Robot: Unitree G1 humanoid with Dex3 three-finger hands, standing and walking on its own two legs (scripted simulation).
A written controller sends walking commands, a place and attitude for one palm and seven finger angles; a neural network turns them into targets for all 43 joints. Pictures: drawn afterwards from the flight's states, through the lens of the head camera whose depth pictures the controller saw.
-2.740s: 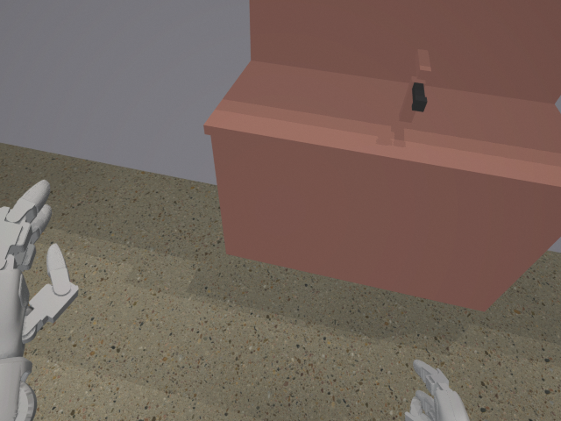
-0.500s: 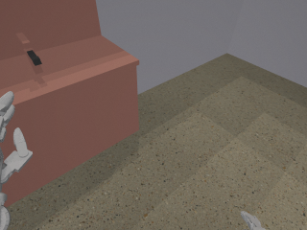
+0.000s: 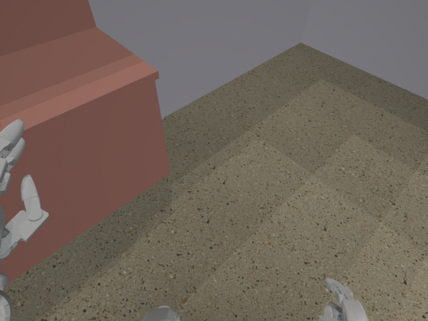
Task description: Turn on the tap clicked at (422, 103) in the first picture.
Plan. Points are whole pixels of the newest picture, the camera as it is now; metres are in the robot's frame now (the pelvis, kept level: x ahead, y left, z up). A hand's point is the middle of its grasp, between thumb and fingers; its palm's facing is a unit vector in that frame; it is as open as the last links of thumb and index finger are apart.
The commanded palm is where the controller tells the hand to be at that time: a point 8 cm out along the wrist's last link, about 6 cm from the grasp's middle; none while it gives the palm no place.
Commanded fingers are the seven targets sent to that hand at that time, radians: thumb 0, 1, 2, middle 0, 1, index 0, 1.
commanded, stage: turn to face it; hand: left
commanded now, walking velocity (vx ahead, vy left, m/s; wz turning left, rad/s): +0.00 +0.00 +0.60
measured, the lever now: out of the picture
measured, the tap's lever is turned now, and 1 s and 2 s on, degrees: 0 0 0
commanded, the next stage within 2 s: take the last steps up to it in 0.62 s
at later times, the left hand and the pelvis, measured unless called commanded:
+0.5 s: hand (38, 218) +0.21 +0.24 +0.17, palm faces +0.57 -0.70 -0.42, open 7.4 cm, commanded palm +0.15 +0.27 +0.18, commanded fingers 0.00 0.90 0.90 -0.20 -0.30 -0.20 -0.30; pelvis +0.06 -0.04 +0.00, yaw +13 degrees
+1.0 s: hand (3, 287) +0.13 +0.23 +0.17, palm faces +0.70 -0.58 -0.41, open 7.4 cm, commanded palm +0.08 +0.25 +0.18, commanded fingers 0.00 0.90 0.90 -0.20 -0.30 -0.20 -0.30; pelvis +0.03 -0.07 -0.01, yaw +22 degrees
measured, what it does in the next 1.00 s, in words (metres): steps on the spot, turning left: left foot, then right foot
